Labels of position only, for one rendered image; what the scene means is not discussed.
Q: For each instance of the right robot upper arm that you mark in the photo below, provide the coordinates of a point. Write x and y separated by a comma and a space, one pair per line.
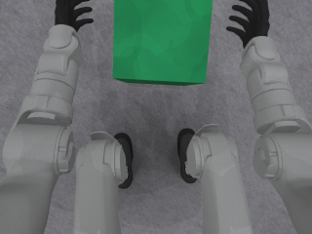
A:
285, 159

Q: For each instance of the right robot hand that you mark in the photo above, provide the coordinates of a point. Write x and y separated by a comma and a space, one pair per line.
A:
257, 23

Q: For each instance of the right robot thigh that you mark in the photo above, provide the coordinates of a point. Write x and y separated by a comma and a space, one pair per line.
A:
225, 205

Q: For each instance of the carton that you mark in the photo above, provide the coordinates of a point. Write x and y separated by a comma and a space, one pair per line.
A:
161, 42

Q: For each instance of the robot right forearm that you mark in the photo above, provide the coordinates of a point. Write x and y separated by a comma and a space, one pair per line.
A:
267, 82

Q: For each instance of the left robot foot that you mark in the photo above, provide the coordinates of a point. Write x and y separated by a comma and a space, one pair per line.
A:
127, 146

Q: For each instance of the left robot upper arm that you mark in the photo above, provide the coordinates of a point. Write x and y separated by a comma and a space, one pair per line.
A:
35, 156

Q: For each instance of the left robot hand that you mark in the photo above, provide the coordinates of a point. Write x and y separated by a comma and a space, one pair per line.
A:
65, 13

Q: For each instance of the robot left forearm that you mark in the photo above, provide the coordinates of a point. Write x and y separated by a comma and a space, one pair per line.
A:
54, 83

